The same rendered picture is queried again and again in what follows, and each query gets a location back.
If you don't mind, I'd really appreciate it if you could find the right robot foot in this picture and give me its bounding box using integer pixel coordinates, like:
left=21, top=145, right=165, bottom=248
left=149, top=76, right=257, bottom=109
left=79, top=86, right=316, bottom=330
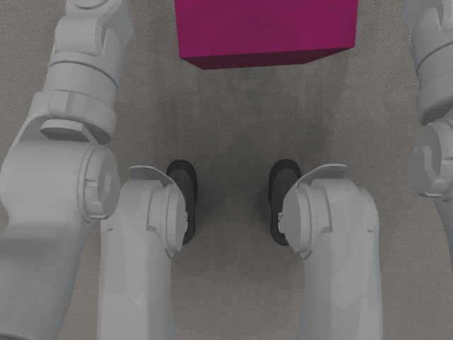
left=268, top=159, right=301, bottom=246

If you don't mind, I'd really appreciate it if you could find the robot left forearm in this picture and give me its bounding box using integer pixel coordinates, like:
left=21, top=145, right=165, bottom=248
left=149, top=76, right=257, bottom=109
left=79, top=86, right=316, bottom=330
left=0, top=0, right=134, bottom=206

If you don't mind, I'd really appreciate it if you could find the left robot shin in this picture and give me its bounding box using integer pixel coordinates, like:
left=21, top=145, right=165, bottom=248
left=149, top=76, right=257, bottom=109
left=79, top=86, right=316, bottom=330
left=100, top=166, right=188, bottom=238

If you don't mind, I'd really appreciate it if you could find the robot right forearm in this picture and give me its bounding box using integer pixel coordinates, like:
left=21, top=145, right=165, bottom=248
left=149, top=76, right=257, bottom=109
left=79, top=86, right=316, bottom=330
left=401, top=0, right=453, bottom=127

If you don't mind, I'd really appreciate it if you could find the robot left upper arm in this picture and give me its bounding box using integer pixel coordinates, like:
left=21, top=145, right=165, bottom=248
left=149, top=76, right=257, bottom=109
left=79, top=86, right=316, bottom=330
left=0, top=138, right=121, bottom=340

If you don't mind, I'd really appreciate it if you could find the carton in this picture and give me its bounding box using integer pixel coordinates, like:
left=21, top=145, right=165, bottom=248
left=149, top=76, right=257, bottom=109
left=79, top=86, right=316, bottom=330
left=174, top=0, right=358, bottom=70

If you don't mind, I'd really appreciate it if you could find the robot right upper arm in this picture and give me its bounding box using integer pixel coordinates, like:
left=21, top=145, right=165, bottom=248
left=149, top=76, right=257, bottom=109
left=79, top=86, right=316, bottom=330
left=407, top=116, right=453, bottom=273

